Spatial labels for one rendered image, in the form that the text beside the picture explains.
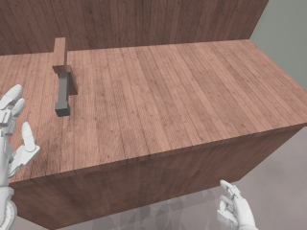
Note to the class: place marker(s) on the tap lever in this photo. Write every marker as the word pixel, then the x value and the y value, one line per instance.
pixel 62 106

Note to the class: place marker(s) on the counter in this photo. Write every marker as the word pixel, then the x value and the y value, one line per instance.
pixel 167 98

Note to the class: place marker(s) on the robot left forearm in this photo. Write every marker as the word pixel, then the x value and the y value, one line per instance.
pixel 8 210

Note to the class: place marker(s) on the left robot hand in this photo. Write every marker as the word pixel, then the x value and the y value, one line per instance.
pixel 10 109

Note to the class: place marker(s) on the right robot hand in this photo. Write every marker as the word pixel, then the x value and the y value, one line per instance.
pixel 238 212

